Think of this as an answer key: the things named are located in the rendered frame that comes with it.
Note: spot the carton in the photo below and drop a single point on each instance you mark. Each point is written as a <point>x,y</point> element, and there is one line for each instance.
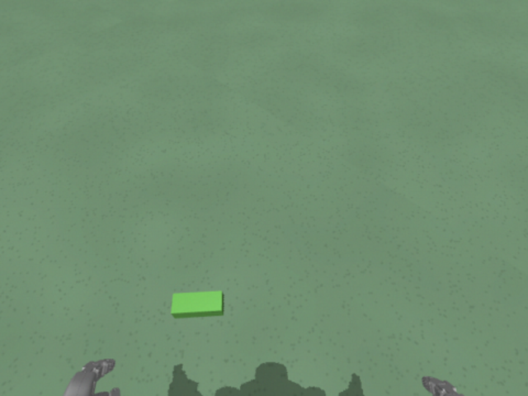
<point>198,304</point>

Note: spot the right robot hand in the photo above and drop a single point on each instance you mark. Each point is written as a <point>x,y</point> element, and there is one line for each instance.
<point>438,387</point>

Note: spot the left robot hand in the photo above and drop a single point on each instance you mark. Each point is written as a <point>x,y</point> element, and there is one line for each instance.
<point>83,383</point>

